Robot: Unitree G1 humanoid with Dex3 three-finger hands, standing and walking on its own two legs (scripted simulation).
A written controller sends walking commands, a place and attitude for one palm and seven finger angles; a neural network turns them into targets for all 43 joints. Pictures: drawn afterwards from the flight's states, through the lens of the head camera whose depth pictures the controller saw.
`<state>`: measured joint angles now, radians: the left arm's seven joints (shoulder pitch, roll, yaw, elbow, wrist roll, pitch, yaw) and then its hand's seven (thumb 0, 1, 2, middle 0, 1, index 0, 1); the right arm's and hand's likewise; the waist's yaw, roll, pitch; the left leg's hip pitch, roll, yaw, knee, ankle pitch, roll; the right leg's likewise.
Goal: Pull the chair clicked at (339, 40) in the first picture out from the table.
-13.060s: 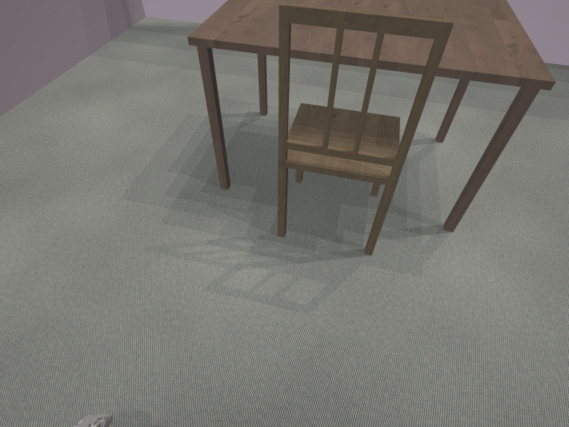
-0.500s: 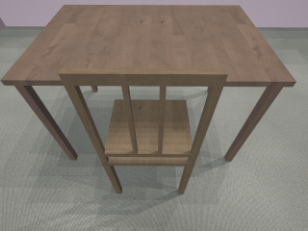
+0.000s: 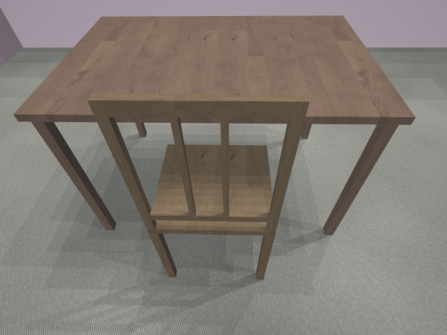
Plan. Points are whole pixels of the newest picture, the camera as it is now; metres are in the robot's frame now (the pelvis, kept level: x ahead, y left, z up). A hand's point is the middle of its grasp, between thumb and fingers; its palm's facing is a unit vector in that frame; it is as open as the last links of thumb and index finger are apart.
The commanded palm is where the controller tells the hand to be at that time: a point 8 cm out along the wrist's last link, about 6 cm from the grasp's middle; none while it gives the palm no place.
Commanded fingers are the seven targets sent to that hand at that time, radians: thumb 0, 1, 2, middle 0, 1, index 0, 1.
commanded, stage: come to a stop and stand still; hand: left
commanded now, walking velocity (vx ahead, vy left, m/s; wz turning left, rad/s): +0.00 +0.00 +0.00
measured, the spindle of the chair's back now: (185, 174) +0.50 +0.13 -0.05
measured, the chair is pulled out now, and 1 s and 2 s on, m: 0.00 0.00 0.00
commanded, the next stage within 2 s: look again from close up in 0.04 s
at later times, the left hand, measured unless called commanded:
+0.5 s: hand out of the picture +0.00 +0.18 -0.18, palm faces +0.00 -0.98 -0.18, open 7.4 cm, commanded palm none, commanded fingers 0.00 0.90 0.90 -0.20 -0.30 -0.20 -0.30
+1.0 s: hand out of the picture +0.00 +0.20 -0.18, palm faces +0.00 -0.98 -0.19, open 7.4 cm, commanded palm none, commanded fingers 0.00 0.90 0.90 -0.20 -0.30 -0.20 -0.30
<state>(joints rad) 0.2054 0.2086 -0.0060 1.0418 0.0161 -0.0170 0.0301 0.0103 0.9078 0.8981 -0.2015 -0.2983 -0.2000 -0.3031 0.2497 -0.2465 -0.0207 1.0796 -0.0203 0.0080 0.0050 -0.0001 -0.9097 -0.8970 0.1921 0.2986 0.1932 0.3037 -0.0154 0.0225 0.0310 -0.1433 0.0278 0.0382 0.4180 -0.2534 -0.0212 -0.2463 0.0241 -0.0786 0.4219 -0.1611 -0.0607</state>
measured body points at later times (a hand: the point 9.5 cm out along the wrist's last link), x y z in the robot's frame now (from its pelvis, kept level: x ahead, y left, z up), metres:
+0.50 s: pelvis +0.01 +0.03 +0.00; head +0.02 +0.02 +0.45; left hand +0.00 +0.24 -0.16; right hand -0.02 -0.16 -0.17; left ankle -0.02 +0.13 -0.74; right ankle +0.05 -0.08 -0.74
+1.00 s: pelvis +0.01 +0.04 +0.00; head +0.02 +0.03 +0.45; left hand +0.00 +0.25 -0.16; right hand -0.01 -0.17 -0.17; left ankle -0.02 +0.13 -0.74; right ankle +0.05 -0.08 -0.74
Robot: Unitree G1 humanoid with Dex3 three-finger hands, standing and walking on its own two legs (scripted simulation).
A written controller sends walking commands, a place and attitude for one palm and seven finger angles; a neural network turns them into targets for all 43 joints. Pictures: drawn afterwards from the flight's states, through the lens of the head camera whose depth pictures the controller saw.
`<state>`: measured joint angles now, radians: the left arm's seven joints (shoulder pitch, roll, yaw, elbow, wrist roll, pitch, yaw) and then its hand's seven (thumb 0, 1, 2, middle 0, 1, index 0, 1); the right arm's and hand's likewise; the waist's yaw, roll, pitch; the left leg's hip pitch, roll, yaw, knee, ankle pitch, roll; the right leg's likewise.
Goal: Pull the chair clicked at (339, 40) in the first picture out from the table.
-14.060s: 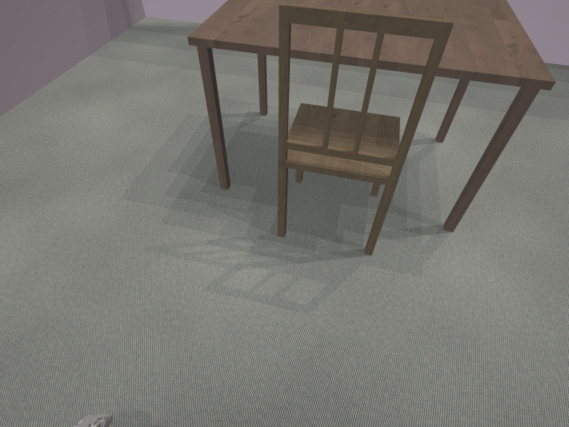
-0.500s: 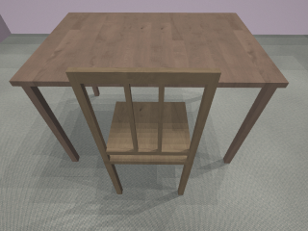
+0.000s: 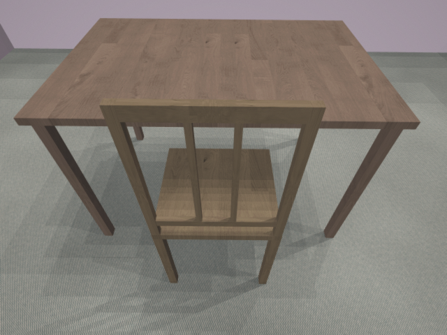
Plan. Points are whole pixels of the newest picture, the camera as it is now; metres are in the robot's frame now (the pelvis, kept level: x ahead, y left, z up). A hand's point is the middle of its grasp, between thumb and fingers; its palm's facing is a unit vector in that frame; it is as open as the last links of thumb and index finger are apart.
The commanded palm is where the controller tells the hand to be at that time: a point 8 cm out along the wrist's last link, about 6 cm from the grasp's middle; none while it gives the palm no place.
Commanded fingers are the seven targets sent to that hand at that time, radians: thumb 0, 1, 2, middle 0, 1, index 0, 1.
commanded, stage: look again from close up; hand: left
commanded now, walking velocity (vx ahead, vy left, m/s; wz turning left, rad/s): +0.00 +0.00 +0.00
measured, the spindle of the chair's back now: (194, 179) +0.48 +0.11 -0.05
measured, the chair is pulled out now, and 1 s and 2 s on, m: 0.00 0.00 0.00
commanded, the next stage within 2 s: raise the hand toward the chair's back in 0.20 s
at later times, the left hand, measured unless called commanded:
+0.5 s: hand (125, 314) +0.17 +0.19 -0.05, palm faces +0.25 -0.96 -0.15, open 7.6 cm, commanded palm +0.11 +0.21 -0.07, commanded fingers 0.00 0.64 0.79 -0.17 -0.26 -0.17 -0.26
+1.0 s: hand (141, 316) +0.17 +0.16 -0.06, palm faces +0.04 -1.00 -0.06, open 11.7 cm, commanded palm +0.13 +0.22 -0.06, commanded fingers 0.00 0.06 0.54 -0.12 -0.17 -0.12 -0.17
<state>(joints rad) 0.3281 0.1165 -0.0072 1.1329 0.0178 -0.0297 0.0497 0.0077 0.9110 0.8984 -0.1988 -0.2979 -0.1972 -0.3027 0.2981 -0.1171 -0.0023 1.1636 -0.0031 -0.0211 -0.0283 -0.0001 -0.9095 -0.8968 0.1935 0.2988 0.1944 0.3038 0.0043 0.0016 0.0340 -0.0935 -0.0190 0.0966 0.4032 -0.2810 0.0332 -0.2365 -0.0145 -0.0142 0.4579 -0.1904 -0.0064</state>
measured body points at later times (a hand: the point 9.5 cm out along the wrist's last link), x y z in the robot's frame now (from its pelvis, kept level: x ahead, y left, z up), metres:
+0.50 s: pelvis -0.01 +0.00 -0.02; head +0.00 -0.02 +0.43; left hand +0.15 +0.24 -0.04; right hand +0.08 -0.26 -0.13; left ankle -0.04 +0.09 -0.74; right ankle +0.04 -0.11 -0.74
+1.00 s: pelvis -0.03 -0.03 -0.11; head +0.06 -0.01 +0.33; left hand +0.16 +0.22 -0.06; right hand +0.22 -0.19 -0.19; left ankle -0.04 +0.09 -0.74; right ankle +0.04 -0.11 -0.74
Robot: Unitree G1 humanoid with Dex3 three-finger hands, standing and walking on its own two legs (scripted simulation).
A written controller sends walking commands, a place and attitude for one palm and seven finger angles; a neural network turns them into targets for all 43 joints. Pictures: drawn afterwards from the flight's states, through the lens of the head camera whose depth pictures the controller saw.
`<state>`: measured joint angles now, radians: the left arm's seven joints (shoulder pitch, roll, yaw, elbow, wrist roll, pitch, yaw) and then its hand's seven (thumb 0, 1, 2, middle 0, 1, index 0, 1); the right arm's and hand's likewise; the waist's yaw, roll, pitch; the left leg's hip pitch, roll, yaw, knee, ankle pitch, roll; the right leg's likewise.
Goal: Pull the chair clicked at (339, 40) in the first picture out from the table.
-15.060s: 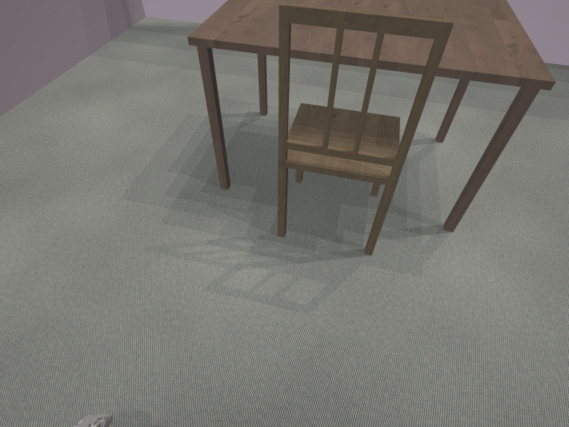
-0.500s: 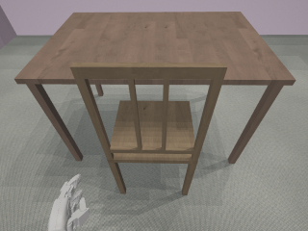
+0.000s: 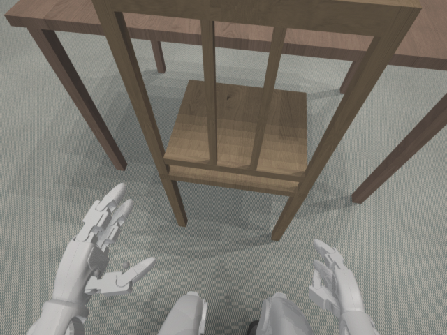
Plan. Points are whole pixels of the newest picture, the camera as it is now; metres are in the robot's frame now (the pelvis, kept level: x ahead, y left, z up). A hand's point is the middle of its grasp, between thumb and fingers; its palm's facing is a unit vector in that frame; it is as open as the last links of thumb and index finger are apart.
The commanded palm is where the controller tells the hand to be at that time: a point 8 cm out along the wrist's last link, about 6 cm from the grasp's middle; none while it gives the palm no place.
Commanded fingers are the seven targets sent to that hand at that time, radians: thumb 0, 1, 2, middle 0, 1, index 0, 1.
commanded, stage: raise the hand toward the chair's back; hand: left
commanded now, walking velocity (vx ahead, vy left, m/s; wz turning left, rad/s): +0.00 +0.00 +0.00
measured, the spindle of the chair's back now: (211, 110) +0.52 +0.08 +0.06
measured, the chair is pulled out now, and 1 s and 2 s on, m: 0.00 0.00 0.00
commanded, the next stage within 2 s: aim the fingers beside a spindle in 1.40 s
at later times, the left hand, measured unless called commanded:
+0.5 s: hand (107, 240) +0.24 +0.21 +0.06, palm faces -0.01 -1.00 -0.06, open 15.8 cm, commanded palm +0.22 +0.26 +0.07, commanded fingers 0.00 -0.50 0.30 -0.06 -0.08 -0.06 -0.08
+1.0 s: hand (91, 220) +0.26 +0.23 +0.07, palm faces -0.02 -1.00 -0.07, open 16.9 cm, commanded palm +0.24 +0.28 +0.07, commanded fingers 0.00 -0.50 0.30 -0.06 -0.08 -0.06 -0.08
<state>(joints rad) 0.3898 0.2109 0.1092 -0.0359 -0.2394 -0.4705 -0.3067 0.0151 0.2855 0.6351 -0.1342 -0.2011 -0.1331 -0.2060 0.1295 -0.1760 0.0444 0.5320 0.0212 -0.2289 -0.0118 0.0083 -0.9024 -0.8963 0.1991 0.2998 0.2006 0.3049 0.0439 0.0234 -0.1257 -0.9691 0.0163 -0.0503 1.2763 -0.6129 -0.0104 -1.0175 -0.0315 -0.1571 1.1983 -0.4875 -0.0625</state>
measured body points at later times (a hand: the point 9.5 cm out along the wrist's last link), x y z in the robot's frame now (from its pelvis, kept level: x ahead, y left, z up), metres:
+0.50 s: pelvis +0.01 +0.02 +0.02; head +0.10 +0.03 +0.47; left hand +0.24 +0.26 +0.07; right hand +0.20 -0.23 -0.04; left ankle +0.00 +0.12 -0.63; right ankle +0.05 -0.09 -0.63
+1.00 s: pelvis +0.02 +0.03 +0.03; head +0.10 +0.04 +0.48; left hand +0.26 +0.29 +0.08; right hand +0.18 -0.22 -0.05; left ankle +0.00 +0.12 -0.63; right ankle +0.05 -0.09 -0.63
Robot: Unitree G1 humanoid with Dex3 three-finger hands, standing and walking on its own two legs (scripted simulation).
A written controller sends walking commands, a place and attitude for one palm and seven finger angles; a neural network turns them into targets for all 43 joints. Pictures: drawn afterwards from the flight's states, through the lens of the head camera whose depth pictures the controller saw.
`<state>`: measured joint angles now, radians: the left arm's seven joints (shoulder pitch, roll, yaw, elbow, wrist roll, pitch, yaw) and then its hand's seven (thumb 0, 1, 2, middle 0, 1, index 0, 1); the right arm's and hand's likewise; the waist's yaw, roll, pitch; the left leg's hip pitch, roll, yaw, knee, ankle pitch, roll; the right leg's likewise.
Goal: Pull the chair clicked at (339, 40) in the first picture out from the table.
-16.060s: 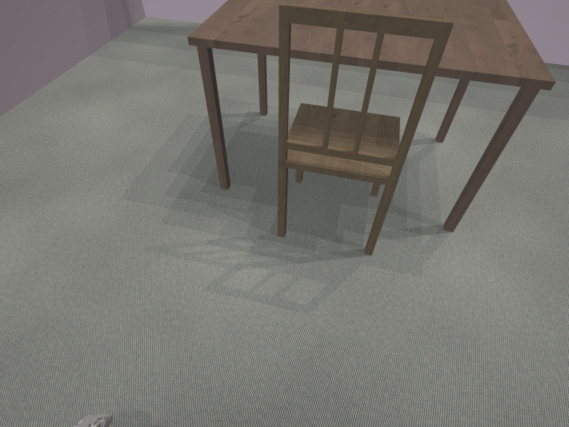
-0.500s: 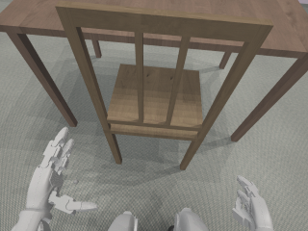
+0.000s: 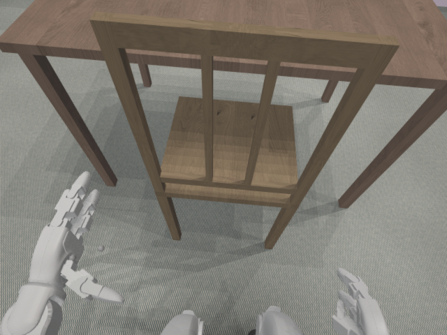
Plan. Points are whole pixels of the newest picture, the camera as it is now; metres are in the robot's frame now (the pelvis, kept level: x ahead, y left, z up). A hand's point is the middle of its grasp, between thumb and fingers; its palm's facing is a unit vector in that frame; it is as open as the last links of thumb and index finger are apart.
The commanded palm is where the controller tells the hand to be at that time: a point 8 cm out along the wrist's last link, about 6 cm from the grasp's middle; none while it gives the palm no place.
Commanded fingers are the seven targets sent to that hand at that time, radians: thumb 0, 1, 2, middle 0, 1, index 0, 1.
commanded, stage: raise the hand toward the chair's back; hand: left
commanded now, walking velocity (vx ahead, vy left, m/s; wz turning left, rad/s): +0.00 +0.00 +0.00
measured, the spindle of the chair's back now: (208, 132) +0.50 +0.06 +0.02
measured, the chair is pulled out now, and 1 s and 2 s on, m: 0.00 0.00 0.00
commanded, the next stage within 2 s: aim the fingers beside a spindle in 0.40 s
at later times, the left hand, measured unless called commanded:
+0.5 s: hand (110, 251) +0.24 +0.19 +0.04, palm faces -0.01 -1.00 -0.07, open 16.9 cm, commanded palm +0.22 +0.25 +0.04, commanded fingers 0.00 -0.50 0.30 -0.06 -0.08 -0.06 -0.08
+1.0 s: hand (114, 229) +0.28 +0.20 +0.02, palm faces -0.01 -1.00 -0.06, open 16.9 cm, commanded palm +0.27 +0.26 +0.02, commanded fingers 0.00 -0.50 0.30 -0.06 -0.08 -0.06 -0.08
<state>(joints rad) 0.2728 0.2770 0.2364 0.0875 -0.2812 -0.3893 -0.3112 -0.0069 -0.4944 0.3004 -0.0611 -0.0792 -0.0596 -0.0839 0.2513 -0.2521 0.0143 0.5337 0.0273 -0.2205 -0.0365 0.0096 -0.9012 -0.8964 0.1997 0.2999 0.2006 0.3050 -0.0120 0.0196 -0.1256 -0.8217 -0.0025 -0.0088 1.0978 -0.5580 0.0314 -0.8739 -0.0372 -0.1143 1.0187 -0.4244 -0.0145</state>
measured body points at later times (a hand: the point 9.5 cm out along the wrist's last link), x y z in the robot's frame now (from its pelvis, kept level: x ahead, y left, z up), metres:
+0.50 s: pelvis +0.00 -0.01 +0.00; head +0.08 -0.01 +0.44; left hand +0.23 +0.25 +0.04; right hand +0.18 -0.25 -0.08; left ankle -0.02 +0.09 -0.66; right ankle +0.04 -0.12 -0.66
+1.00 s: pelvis -0.01 -0.01 -0.01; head +0.09 +0.00 +0.43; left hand +0.28 +0.26 +0.02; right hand +0.15 -0.27 -0.10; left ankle -0.02 +0.09 -0.66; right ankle +0.04 -0.12 -0.66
